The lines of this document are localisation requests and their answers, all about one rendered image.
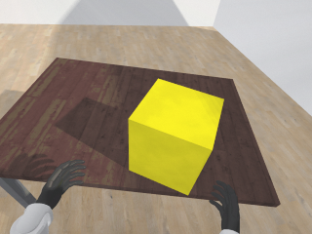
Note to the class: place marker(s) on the robot left forearm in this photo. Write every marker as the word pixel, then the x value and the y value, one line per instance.
pixel 36 219

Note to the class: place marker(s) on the left robot hand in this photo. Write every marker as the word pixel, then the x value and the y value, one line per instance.
pixel 59 182

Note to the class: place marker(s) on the right robot hand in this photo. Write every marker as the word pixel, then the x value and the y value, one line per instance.
pixel 229 208

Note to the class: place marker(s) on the table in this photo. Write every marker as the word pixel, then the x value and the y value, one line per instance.
pixel 80 110

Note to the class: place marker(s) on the carton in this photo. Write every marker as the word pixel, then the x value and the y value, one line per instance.
pixel 172 134

